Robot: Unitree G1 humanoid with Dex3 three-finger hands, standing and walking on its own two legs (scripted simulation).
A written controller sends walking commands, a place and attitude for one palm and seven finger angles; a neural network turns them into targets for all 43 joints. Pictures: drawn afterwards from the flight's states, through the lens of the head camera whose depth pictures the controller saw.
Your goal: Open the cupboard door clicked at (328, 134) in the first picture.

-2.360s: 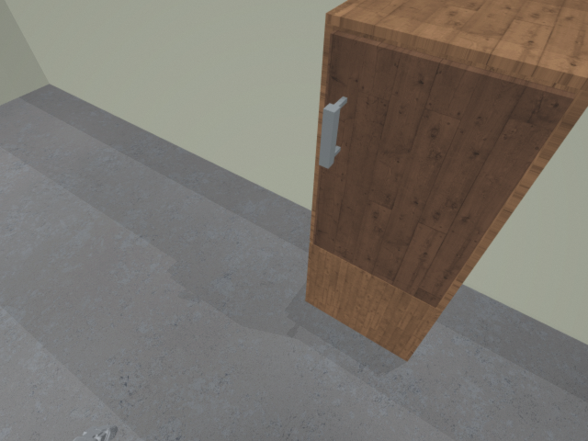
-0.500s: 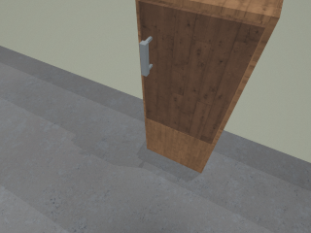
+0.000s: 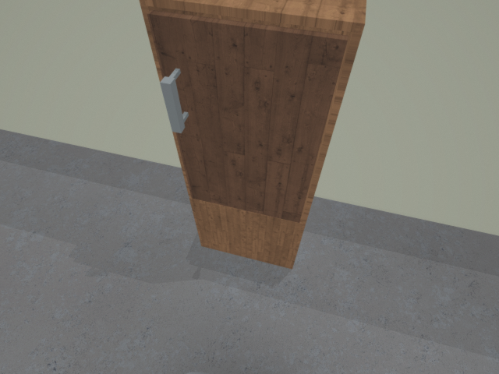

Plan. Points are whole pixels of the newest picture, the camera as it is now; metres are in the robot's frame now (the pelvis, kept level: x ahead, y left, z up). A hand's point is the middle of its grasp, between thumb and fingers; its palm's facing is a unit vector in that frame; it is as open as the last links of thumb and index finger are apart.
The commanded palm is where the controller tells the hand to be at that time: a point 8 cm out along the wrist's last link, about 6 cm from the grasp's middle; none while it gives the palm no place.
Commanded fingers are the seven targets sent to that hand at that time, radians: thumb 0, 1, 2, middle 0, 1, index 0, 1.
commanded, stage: turn to face it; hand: left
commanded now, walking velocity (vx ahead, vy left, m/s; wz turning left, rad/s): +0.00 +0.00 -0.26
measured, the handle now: (177, 101) +0.64 +0.23 +0.06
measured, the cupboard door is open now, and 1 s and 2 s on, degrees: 0 0 0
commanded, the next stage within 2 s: come to a stop and stand still in 0.14 s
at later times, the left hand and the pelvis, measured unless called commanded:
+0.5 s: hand out of the picture +0.11 +0.19 -0.17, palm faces -0.14 -0.97 -0.21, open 7.4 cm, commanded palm none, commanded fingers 0.00 0.90 0.90 -0.20 -0.30 -0.20 -0.30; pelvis +0.00 +0.02 -0.01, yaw -8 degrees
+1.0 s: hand out of the picture +0.09 +0.27 -0.17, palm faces -0.09 -0.95 -0.30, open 7.4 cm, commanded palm none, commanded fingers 0.00 0.90 0.90 -0.20 -0.30 -0.20 -0.30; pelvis +0.00 +0.05 -0.01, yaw -7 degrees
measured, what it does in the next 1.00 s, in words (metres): steps on the spot: left foot, then right foot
